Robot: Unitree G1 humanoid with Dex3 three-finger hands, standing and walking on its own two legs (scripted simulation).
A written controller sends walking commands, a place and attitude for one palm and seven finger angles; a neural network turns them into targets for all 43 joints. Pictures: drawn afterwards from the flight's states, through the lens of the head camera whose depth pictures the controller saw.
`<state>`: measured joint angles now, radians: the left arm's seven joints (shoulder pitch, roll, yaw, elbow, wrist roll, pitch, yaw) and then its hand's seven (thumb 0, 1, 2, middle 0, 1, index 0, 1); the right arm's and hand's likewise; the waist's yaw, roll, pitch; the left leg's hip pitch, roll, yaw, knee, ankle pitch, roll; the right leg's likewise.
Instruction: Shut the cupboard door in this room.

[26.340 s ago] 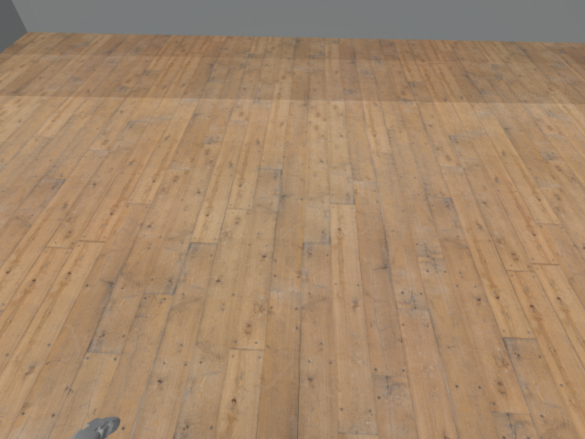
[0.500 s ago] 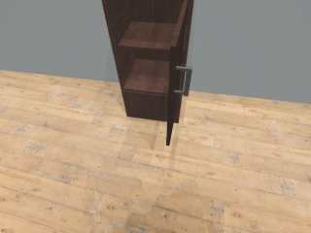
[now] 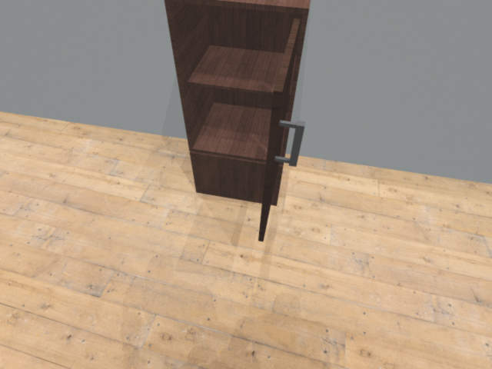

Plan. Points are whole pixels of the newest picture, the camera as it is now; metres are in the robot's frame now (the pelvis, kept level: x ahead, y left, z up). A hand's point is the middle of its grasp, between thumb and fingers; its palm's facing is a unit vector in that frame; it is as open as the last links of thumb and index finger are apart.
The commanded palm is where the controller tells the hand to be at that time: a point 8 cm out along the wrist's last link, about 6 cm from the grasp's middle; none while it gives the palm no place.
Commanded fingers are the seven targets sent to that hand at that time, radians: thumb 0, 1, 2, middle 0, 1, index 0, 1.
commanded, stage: look at it before walking up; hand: left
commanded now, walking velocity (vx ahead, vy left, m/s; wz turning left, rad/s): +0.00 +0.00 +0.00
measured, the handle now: (288, 143) +0.63 -0.07 -0.02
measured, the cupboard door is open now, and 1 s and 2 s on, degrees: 89 89 89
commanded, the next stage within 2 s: walk around to get in front in 0.30 s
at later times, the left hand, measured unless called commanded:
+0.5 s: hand out of the picture +0.00 +0.17 -0.18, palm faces +0.02 -0.99 -0.15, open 7.3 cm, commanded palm none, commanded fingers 0.00 0.90 0.90 -0.20 -0.30 -0.20 -0.30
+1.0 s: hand out of the picture +0.11 +0.15 -0.16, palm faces -0.19 -0.94 -0.30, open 7.3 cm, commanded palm none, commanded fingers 0.00 0.90 0.90 -0.20 -0.30 -0.20 -0.30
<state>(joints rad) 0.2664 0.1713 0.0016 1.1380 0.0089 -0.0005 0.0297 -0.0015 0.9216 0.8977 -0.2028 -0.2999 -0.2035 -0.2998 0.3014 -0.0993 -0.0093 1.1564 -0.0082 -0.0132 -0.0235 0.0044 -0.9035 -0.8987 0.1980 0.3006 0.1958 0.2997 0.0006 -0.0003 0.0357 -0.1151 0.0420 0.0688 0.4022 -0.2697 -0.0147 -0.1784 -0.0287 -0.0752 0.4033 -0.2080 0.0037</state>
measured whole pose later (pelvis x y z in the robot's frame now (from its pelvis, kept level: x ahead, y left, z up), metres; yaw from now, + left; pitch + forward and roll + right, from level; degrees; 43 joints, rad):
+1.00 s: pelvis +0.00 -0.04 -0.01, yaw -16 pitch +0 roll +3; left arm 0.20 0.20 0.07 0.96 0.02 0.02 0.01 0.00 0.91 0.90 -0.20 -0.30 -0.20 -0.30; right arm 0.11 -0.23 -0.08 0.98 -0.02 0.04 -0.01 0.01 -0.91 -0.90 0.20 0.30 0.20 0.30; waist 0.03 0.02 0.13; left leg -0.46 0.07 0.02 1.13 -0.41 -0.06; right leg -0.28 0.04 -0.02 0.54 -0.26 -0.09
